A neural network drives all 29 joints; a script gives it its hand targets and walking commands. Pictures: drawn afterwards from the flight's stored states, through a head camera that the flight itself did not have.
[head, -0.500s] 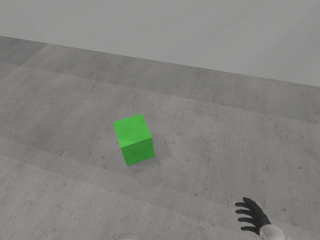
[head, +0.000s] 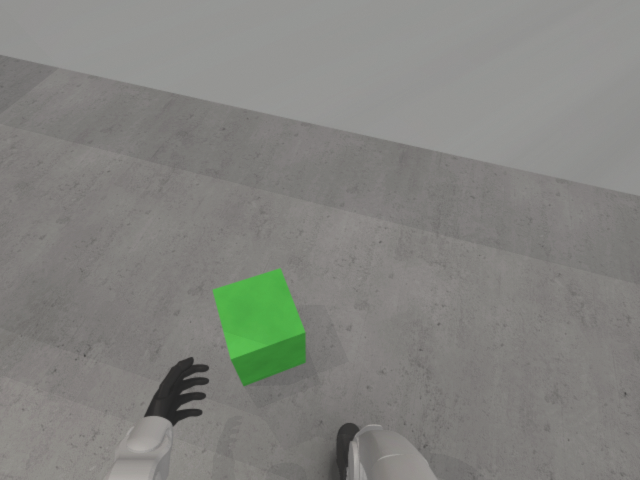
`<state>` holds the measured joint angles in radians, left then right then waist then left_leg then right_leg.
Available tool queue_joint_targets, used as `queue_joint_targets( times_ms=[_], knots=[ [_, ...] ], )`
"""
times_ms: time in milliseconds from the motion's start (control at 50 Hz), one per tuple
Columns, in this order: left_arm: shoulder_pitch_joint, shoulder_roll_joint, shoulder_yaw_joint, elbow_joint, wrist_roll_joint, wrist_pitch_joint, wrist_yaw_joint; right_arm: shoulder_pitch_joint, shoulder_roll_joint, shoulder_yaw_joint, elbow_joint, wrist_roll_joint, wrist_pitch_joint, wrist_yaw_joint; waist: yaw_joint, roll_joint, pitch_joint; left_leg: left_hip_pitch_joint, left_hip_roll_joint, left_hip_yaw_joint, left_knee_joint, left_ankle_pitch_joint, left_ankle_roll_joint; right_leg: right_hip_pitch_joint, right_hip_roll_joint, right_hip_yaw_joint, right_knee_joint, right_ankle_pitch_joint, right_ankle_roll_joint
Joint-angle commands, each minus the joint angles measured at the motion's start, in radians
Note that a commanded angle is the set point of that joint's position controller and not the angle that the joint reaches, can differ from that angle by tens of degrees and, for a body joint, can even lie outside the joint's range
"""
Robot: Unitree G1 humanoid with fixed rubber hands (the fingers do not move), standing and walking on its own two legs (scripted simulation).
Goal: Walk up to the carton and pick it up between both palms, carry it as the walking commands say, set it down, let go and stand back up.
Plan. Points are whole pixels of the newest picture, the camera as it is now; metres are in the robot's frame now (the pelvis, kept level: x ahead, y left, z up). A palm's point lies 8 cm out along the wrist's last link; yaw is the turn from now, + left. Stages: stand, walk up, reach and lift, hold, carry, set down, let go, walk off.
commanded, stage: walk up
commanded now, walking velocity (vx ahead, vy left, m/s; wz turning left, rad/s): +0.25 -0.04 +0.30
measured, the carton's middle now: (261, 328) +0.57 +0.10 -0.64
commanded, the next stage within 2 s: stand in 1.80 s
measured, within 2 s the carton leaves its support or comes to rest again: neither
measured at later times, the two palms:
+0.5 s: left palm out of the picture +0.08 +0.29 -0.13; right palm (431, 353) +0.27 -0.19 -0.11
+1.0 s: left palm out of the picture +0.10 +0.30 -0.13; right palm (429, 431) +0.17 -0.16 -0.12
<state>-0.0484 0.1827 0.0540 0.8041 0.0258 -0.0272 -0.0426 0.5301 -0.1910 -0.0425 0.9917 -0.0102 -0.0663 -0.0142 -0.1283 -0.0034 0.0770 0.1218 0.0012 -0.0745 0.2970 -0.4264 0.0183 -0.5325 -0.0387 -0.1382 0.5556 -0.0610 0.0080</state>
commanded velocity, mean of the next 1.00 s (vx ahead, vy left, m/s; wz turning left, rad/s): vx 0.06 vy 0.03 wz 0.12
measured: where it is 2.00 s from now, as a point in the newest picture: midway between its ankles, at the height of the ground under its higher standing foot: outside the picture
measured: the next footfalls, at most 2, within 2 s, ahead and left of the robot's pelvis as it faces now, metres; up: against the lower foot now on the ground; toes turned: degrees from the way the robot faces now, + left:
right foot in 0.02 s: +0.19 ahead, -0.11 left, +0.00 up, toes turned -7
left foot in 0.52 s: +0.17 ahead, +0.17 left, +0.00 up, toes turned +3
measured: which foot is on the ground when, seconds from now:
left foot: down 0.00-0.04, up 0.06-0.50, down 0.52-1.00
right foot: up 0.00-0.00, down 0.02-0.52, up 0.54-0.82, down 0.84-1.00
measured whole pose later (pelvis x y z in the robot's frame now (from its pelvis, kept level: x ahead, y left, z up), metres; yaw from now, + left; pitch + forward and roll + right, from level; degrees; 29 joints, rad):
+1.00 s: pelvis +0.11 +0.06 +0.01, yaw +6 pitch -2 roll +0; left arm 0.26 0.17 0.04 1.06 0.01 0.01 0.03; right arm 0.22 -0.17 -0.02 1.04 -0.02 0.00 -0.02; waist -0.03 0.01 0.02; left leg -0.23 0.00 0.10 0.41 -0.16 0.05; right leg -0.12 -0.02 -0.06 0.41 -0.27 0.01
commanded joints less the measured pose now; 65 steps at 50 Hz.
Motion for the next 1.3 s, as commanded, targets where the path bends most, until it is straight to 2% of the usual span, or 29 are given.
queue_joint_targets(
  times_ms=[0, 20, 40, 60, 100, 120, 160, 240, 280, 300, 440, 480, 500, 520, 540, 600, 660, 780, 840, 860, 940, 960, 980, 1020, 1100, 1140, 1200, 1240, 1280],
  knots=[
    [0.318, 0.142, 0.042, 0.056, 0.001, -0.032, 0.033, -0.036, -0.163, -0.030, -0.055, 0.013, -0.013, -0.006, 0.194, 0.085, -0.141, -0.282, 0.128, -0.015, 0.339, 0.924, 0.018, 0.575, -0.029, 0.027, -0.102, 0.256, -0.042],
    [0.463, 0.217, 0.050, 0.076, 0.017, -0.051, 0.040, -0.017, -0.134, -0.026, -0.069, 0.033, -0.012, -0.010, 0.244, -0.019, -0.280, -0.484, 0.063, 0.021, 0.603, 0.433, -0.004, 0.846, -0.278, 0.211, -0.014, 0.703, -0.084],
    [0.571, 0.281, 0.066, 0.121, 0.009, -0.050, 0.041, 0.107, -0.068, -0.027, -0.070, 0.041, 0.005, -0.024, 0.230, -0.207, -0.465, -0.583, -0.034, 0.030, 0.958, -0.222, -0.038, 0.958, -0.570, 0.509, -0.024, 1.116, -0.227],
    [0.517, 0.264, 0.073, 0.119, -0.004, -0.037, 0.045, 0.073, -0.127, -0.048, -0.051, 0.011, 0.016, -0.023, 0.200, -0.094, -0.447, -0.544, -0.003, -0.046, 1.004, -0.139, -0.035, 0.798, -0.515, 0.498, -0.092, 0.845, -0.229],
    [0.314, 0.148, 0.045, 0.101, 0.011, -0.029, 0.049, -0.035, -0.087, -0.038, -0.059, -0.019, 0.033, -0.003, 0.140, -0.073, -0.195, -0.568, 0.046, -0.018, 0.945, -0.025, -0.029, 0.484, -0.397, 0.352, -0.202, 0.368, -0.186],
    [0.273, 0.124, 0.035, 0.100, 0.008, -0.029, 0.050, -0.056, -0.074, -0.034, -0.056, -0.022, 0.048, 0.007, 0.120, -0.105, -0.124, -0.547, 0.059, -0.001, 0.901, 0.001, -0.027, 0.370, -0.360, 0.295, -0.247, 0.303, -0.166],
    [0.269, 0.120, 0.027, 0.120, 0.008, -0.033, 0.042, -0.059, -0.034, -0.018, -0.044, -0.023, 0.077, 0.019, 0.096, -0.139, -0.096, -0.484, 0.055, 0.052, 0.823, 0.041, -0.024, 0.264, -0.305, 0.195, -0.289, 0.289, -0.137],
    [0.358, 0.167, 0.035, 0.146, 0.009, -0.038, 0.052, -0.207, -0.054, -0.024, -0.080, -0.047, 0.099, 0.038, 0.114, -0.145, -0.094, -0.580, 0.072, 0.070, 0.693, 0.116, -0.040, 0.294, -0.319, 0.183, -0.340, 0.145, -0.161],
    [0.294, 0.158, 0.024, 0.124, -0.004, -0.036, 0.056, -0.262, -0.033, -0.017, -0.089, -0.028, 0.110, 0.027, 0.084, -0.191, -0.074, -0.507, 0.033, 0.095, 0.562, 0.114, -0.046, 0.281, -0.254, 0.059, -0.238, 0.573, -0.144],
    [0.308, 0.166, 0.026, 0.124, -0.002, -0.033, 0.053, -0.269, -0.036, -0.016, -0.091, -0.022, 0.111, 0.026, 0.089, -0.211, -0.114, -0.490, 0.018, 0.123, 0.532, 0.135, -0.044, 0.316, -0.247, 0.033, -0.217, 0.622, -0.147],
    [0.344, 0.257, 0.051, 0.081, 0.011, 0.041, 0.065, -0.344, -0.096, -0.034, -0.138, -0.019, 0.123, 0.048, 0.131, -0.202, -0.099, -0.404, 0.044, 0.139, 0.309, 0.142, -0.044, 0.255, -0.342, 0.117, -0.196, 0.059, -0.125],
    [0.391, 0.209, 0.042, 0.084, 0.004, 0.053, 0.050, -0.315, -0.124, -0.041, -0.128, -0.018, 0.095, 0.036, 0.128, -0.075, -0.113, -0.236, 0.047, 0.112, 0.093, 0.255, -0.031, 0.177, -0.266, 0.051, -0.073, -0.124, -0.032],
    [0.447, 0.114, 0.017, 0.083, 0.001, 0.057, 0.042, -0.299, -0.182, -0.047, -0.148, -0.023, 0.069, 0.027, 0.135, 0.187, -0.131, -0.185, 0.286, -0.155, -0.050, 0.348, -0.011, 0.091, -0.148, -0.044, 0.125, -0.392, 0.035],
    [0.424, 0.070, 0.008, 0.066, -0.011, 0.072, 0.057, -0.309, -0.245, -0.055, -0.168, -0.007, 0.059, 0.020, 0.117, 0.267, -0.116, -0.313, 0.430, -0.294, -0.105, 0.399, 0.095, 0.080, -0.063, 0.032, 0.211, -0.544, 0.050],
    [0.383, 0.112, 0.016, 0.081, -0.020, 0.088, 0.063, -0.309, -0.201, -0.042, -0.143, -0.009, 0.056, 0.014, 0.107, 0.219, -0.090, -0.376, 0.376, -0.223, -0.091, 0.332, 0.136, 0.146, -0.074, 0.134, 0.260, -0.513, 0.038],
    [0.409, 0.120, 0.023, 0.138, -0.018, 0.085, 0.051, -0.423, -0.127, -0.006, -0.137, -0.007, 0.049, -0.007, 0.167, 0.198, -0.049, -0.369, 0.232, -0.052, -0.088, 0.313, 0.102, 0.164, -0.033, 0.138, 0.273, -0.363, 0.008],
    [0.371, 0.101, 0.024, 0.157, -0.011, 0.079, 0.052, -0.387, -0.106, 0.005, -0.110, -0.004, 0.039, -0.017, 0.158, 0.130, -0.113, -0.302, 0.245, -0.023, -0.034, 0.494, 0.114, 0.207, -0.018, 0.136, 0.250, -0.365, 0.011],
    [0.341, 0.070, 0.007, 0.185, -0.021, 0.067, 0.069, -0.358, -0.116, 0.000, -0.050, -0.003, 0.052, -0.026, 0.149, 0.127, -0.077, -0.315, 0.226, -0.043, -0.019, 0.302, 0.108, 0.330, 0.009, 0.099, -0.090, -0.265, 0.008],
    [0.390, 0.124, 0.007, 0.214, -0.004, 0.033, 0.076, -0.320, -0.073, 0.003, -0.024, 0.005, 0.054, -0.015, 0.134, 0.023, -0.076, -0.399, 0.156, -0.006, 0.013, 0.245, 0.030, 0.481, -0.122, 0.212, -0.254, -0.049, -0.012],
    [0.334, 0.117, 0.005, 0.226, -0.012, 0.029, 0.070, -0.321, -0.052, 0.007, -0.017, 0.015, 0.055, -0.014, 0.104, -0.089, -0.028, -0.312, 0.105, 0.051, -0.004, 0.274, 0.020, 0.333, -0.105, 0.198, -0.243, -0.081, -0.021],
    [0.340, 0.078, -0.002, 0.240, -0.024, 0.020, 0.073, -0.296, -0.091, 0.003, 0.031, -0.010, 0.055, -0.012, 0.110, -0.054, -0.030, -0.264, 0.126, 0.037, 0.036, 0.293, 0.036, 0.310, -0.077, 0.165, -0.272, -0.163, -0.013],
    [0.365, 0.128, 0.027, 0.249, -0.019, 0.029, 0.083, -0.271, -0.116, -0.007, 0.007, -0.018, 0.058, -0.004, 0.086, -0.073, -0.047, -0.301, 0.194, -0.062, 0.006, 0.114, 0.047, 0.323, -0.039, 0.078, -0.206, -0.295, 0.003],
    [0.382, 0.105, 0.021, 0.250, -0.009, 0.037, 0.082, -0.260, -0.139, -0.017, 0.015, -0.023, 0.065, -0.008, 0.085, 0.001, -0.031, -0.297, 0.251, -0.154, -0.053, -0.040, 0.074, 0.252, -0.023, 0.062, -0.144, -0.331, 0.016],
    [0.385, 0.041, -0.004, 0.226, -0.018, 0.029, 0.083, -0.338, -0.108, -0.006, 0.000, -0.005, 0.073, -0.006, 0.141, 0.112, 0.001, -0.480, 0.184, -0.099, -0.069, -0.089, 0.053, 0.370, -0.052, 0.096, -0.190, -0.299, 0.015],
    [0.442, 0.120, 0.019, 0.237, -0.010, 0.015, 0.089, -0.351, -0.051, 0.001, -0.024, -0.004, 0.068, 0.001, 0.147, -0.102, -0.020, -0.496, 0.047, 0.063, 0.162, 0.149, -0.003, 0.370, -0.192, 0.244, -0.356, -0.474, -0.052],
    [0.394, 0.099, 0.011, 0.244, -0.016, 0.022, 0.091, -0.300, -0.027, 0.008, -0.018, -0.018, 0.064, 0.009, 0.091, -0.137, 0.007, -0.383, 0.056, 0.082, 0.209, 0.175, -0.002, 0.250, -0.189, 0.216, -0.396, -0.571, -0.062],
    [0.366, 0.084, 0.010, 0.226, -0.017, 0.025, 0.086, -0.246, -0.064, 0.003, 0.002, -0.030, 0.063, 0.002, 0.075, 0.009, 0.059, -0.381, 0.084, 0.043, 0.147, 0.116, 0.010, 0.231, -0.126, 0.138, -0.320, -0.522, -0.036],
    [0.378, 0.080, 0.009, 0.214, -0.016, 0.013, 0.086, -0.284, -0.080, 0.003, -0.008, -0.008, 0.059, -0.009, 0.111, 0.096, 0.055, -0.422, 0.106, -0.003, 0.126, 0.386, 0.026, 0.333, -0.111, 0.111, -0.225, -0.169, -0.016],
    [0.435, 0.117, 0.026, 0.218, -0.011, 0.002, 0.090, -0.292, -0.101, -0.006, -0.023, 0.006, 0.052, -0.016, 0.138, 0.055, -0.069, -0.400, 0.103, 0.006, 0.196, 0.544, 0.041, 0.440, -0.125, 0.087, -0.146, -0.032, -0.012]
  ],
)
